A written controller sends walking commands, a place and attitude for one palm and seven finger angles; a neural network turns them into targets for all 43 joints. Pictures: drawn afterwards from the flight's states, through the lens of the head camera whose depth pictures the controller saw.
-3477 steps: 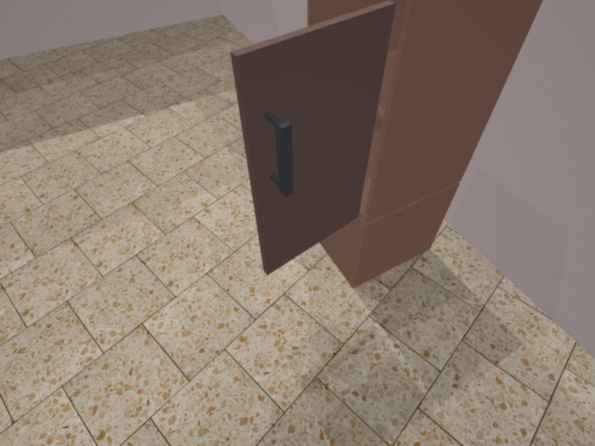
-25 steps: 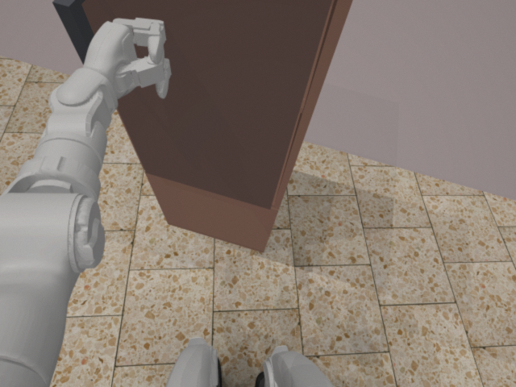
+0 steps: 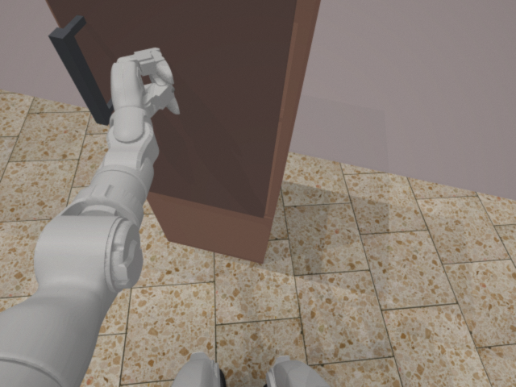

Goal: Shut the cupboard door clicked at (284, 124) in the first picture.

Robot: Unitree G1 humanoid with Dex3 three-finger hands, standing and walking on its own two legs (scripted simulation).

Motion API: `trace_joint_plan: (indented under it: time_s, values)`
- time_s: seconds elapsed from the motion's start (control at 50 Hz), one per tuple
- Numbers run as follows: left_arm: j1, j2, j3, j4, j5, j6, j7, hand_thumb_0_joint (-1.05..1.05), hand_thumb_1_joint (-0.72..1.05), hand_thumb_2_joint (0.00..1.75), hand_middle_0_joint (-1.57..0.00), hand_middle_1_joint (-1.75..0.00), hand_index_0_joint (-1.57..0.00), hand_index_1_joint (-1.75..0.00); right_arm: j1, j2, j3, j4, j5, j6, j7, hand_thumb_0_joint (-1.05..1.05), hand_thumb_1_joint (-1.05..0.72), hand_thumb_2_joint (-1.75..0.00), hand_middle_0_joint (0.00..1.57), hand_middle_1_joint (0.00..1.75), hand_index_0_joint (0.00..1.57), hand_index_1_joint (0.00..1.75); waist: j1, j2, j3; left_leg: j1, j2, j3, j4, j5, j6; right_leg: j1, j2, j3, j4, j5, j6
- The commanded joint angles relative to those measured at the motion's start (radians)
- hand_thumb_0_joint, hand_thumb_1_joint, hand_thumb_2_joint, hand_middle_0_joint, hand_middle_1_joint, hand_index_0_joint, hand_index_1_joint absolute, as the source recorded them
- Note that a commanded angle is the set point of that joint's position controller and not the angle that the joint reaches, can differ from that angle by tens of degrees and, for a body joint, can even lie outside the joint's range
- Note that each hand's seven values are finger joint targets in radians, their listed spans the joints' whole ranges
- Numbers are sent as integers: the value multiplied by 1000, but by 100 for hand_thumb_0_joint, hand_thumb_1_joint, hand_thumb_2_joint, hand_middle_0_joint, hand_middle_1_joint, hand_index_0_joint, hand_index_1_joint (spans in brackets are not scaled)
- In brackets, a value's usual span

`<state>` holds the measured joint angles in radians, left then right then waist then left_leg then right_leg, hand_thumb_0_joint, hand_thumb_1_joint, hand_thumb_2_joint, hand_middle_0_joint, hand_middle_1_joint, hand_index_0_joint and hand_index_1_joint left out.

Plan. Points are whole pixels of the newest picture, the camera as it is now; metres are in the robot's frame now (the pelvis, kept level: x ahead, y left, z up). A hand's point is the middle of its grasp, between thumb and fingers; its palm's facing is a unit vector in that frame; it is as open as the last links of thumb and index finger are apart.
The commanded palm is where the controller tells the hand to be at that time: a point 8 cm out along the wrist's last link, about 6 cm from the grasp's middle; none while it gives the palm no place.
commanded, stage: pull the fist back off the door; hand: left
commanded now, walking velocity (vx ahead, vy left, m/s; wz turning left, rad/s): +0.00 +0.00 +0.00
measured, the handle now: (92, 74) +0.60 +0.19 +0.12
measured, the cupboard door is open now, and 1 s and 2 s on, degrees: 0 0 0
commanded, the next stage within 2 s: draw the hand back to the body in 0.40 s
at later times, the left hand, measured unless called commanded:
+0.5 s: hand (168, 126) +0.47 +0.07 +0.12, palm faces +0.04 -1.00 -0.01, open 3.1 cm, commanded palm +0.45 +0.12 +0.12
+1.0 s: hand (102, 168) +0.38 +0.14 +0.16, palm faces +0.02 -1.00 -0.02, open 3.1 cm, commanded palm +0.34 +0.19 +0.17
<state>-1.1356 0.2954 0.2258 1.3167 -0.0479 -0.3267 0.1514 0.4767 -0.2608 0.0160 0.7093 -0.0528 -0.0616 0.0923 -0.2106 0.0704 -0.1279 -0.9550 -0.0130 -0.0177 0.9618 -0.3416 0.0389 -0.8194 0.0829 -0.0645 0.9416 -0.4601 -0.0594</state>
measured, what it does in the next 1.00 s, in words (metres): stands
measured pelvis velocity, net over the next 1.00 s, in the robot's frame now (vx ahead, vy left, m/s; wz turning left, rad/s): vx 0.03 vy -0.01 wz -0.01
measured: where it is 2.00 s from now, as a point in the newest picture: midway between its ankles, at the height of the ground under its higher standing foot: outside the picture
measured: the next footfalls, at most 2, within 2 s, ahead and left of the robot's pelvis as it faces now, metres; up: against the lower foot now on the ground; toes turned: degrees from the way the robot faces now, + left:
none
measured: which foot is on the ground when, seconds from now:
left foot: down 0.00-1.00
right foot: down 0.00-1.00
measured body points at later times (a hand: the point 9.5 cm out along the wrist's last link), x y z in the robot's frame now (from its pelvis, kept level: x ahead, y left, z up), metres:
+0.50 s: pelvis +0.04 -0.02 +0.02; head +0.08 -0.03 +0.47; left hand +0.46 +0.13 +0.13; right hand +0.13 -0.28 -0.09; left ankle +0.06 +0.09 -0.68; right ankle -0.01 -0.09 -0.68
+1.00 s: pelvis +0.03 -0.01 +0.04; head +0.03 -0.03 +0.49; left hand +0.37 +0.19 +0.17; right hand +0.17 -0.26 -0.06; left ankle +0.06 +0.09 -0.68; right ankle -0.01 -0.09 -0.68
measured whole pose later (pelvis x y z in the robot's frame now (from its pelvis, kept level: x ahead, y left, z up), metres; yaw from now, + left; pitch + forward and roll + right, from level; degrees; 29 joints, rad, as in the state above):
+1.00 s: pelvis +0.03 -0.01 +0.04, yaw +0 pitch +4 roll +0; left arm -0.19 0.20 0.12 0.29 -0.22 -0.13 -0.07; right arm 0.27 -0.27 0.02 0.60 0.07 0.00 -0.03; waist -0.02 0.06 -0.10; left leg -0.45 -0.02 0.01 0.70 -0.31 0.03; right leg -0.34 0.07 -0.01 0.69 -0.42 -0.06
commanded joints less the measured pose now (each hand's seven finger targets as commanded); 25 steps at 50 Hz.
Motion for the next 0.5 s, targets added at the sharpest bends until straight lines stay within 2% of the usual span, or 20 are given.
trace_joint_plan:
  time_s: [0.0, 0.02, 0.04, 0.08, 0.12, 0.14, 0.16, 0.2, 0.24, 0.26, 0.28, 0.32, 0.34, 0.36, 0.38, 0.4, 0.42, 0.44, 0.46, 0.48]
  values:
    - [-416, 69, -15, -285, 7, -118, -19, 0, 90, 90, -130, -150, -130, -150, 116, -171, -72, -88, 6, -14, -11, 0, -90, -90, 20, 30, 20, 30, -7, -16, -385, 484, 15, -64, -117, 93, 5, 25, -4, 52, -197, 163, 36]
    - [-371, 89, 8, -294, 8, -120, -18, 0, 90, 90, -130, -150, -130, -150, 116, -171, -79, -89, 7, -7, -13, 0, -90, -90, 20, 30, 20, 30, 8, -40, -390, 477, 12, -53, -117, 104, 6, 64, -4, 58, -202, 185, 38]
    - [-324, 104, 28, -302, 5, -120, -15, 0, 90, 90, -130, -150, -130, -150, 114, -171, -79, -98, 9, 0, -16, 0, -90, -90, 20, 30, 20, 30, 25, -29, -393, 480, 8, -44, -120, 127, 7, 88, -4, 61, -201, 216, 37]
    - [-276, 131, 58, -337, 4, -118, -10, 0, 90, 90, -130, -150, -130, -150, 106, -167, -81, -108, 13, 14, -18, 0, -90, -90, 20, 30, 20, 30, 41, -58, -389, 469, 6, -25, -126, 158, 10, 144, -6, 70, -206, 284, 44]
    - [-207, 141, 79, -430, -1, -129, -7, 0, 90, 90, -130, -150, -130, -150, 90, -158, -82, -131, 16, 22, -19, 0, -90, -90, 20, 30, 20, 30, 74, -65, -425, 478, -3, -6, -128, 209, 14, 226, -7, 82, -204, 380, 49]
    - [-176, 158, 87, -483, 1, -137, -9, 0, 90, 90, -130, -150, -130, -150, 84, -157, -83, -141, 17, 27, -23, 0, -90, -90, 20, 30, 20, 30, 86, -42, -448, 500, -4, 1, -126, 246, 14, 253, -8, 86, -195, 432, 50]
    - [-158, 142, 76, -531, 1, -146, -13, 0, 90, 90, -130, -150, -130, -150, 75, -150, -81, -149, 22, 29, -22, 0, -90, -90, 20, 30, 20, 30, 88, -56, -457, 515, -5, 2, -127, 277, 15, 266, -10, 86, -191, 479, 55]
    - [-69, 94, 36, -625, -1, -148, -25, 0, 90, 90, -130, -150, -130, -150, 47, -140, -85, -166, 30, 33, -20, 0, -90, -90, 20, 30, 20, 30, 101, -28, -458, 561, -4, 13, -126, 316, 13, 275, -10, 85, -191, 539, 60]
    - [35, 19, -17, -669, -20, -120, -36, 0, 90, 90, -130, -150, -130, -150, 29, -135, -90, -180, 38, 37, -22, 0, -90, -90, 20, 30, 20, 30, 102, -53, -426, 593, -5, 21, -126, 354, 16, 292, -7, 83, -202, 600, 69]
    - [67, 30, -9, -697, -29, -111, -42, 0, 90, 90, -130, -150, -130, -150, 21, -140, -93, -179, 45, 37, -24, 0, -90, -90, 20, 30, 20, 30, 106, -83, -432, 597, -3, 20, -131, 357, 16, 299, -12, 88, -207, 624, 81]
    - [135, 1, -30, -696, -37, -85, -47, 0, 90, 90, -130, -150, -130, -150, 8, -135, -93, -184, 48, 41, -27, 0, -90, -90, 20, 30, 20, 30, 114, -88, -392, 589, -5, 26, -138, 350, 16, 318, -12, 90, -216, 649, 84]
    - [113, -60, -100, -752, -48, -57, -57, 0, 90, 90, -130, -150, -130, -150, -17, -129, -89, -186, 57, 42, -32, 0, -90, -90, 20, 30, 20, 30, 92, -107, -342, 600, -5, 22, -146, 335, 19, 307, -17, 90, -230, 657, 96]
    - [80, -53, -105, -786, -50, -51, -56, 0, 90, 90, -130, -150, -130, -150, -21, -127, -89, -185, 62, 41, -38, 0, -90, -90, 20, 30, 20, 30, 87, -75, -330, 620, -5, 24, -145, 338, 19, 297, -20, 95, -235, 642, 95]
    - [58, -47, -99, -805, -55, -51, -54, 0, 90, 90, -130, -150, -130, -150, -32, -128, -88, -177, 64, 36, -41, 0, -90, -90, 20, 30, 20, 30, 84, -71, -344, 640, -3, 17, -147, 337, 17, 279, -22, 93, -237, 629, 95]
    - [81, -42, -91, -774, -59, -41, -51, 0, 90, 90, -130, -150, -130, -150, -40, -125, -87, -170, 62, 38, -48, 0, -90, -90, 20, 30, 20, 30, 89, -99, -310, 627, -4, 14, -149, 318, 16, 286, -22, 93, -244, 615, 91]
    - [47, -48, -100, -802, -62, -48, -52, 0, 90, 90, -130, -150, -130, -150, -51, -124, -84, -169, 64, 34, -50, 0, -90, -90, 20, 30, 20, 30, 78, -102, -319, 631, -5, 13, -152, 323, 16, 283, -29, 96, -244, 629, 95]
    - [58, -59, -113, -790, -60, -47, -53, 0, 90, 90, -130, -150, -130, -150, -62, -120, -84, -165, 63, 32, -55, 0, -90, -90, 20, 30, 20, 30, 82, -105, -314, 632, -7, 12, -150, 311, 15, 287, -31, 100, -245, 626, 95]
    - [44, -51, -114, -789, -58, -49, -52, 0, 90, 90, -130, -150, -130, -150, -65, -121, -79, -164, 64, 30, -58, 0, -90, -90, 20, 30, 20, 30, 80, -95, -298, 630, -9, 12, -147, 308, 18, 280, -33, 105, -246, 620, 99]
    - [18, -55, -119, -788, -54, -59, -55, 0, 90, 90, -130, -150, -130, -150, -79, -116, -77, -156, 67, 26, -58, 0, -90, -90, 20, 30, 20, 30, 76, -83, -315, 639, -8, 7, -147, 301, 14, 265, -38, 105, -241, 606, 98]
    - [49, -76, -136, -746, -53, -51, -59, 0, 90, 90, -130, -150, -130, -150, -85, -114, -77, -153, 65, 27, -60, 0, -90, -90, 20, 30, 20, 30, 80, -80, -299, 641, -9, 6, -146, 296, 13, 258, -36, 100, -241, 588, 88]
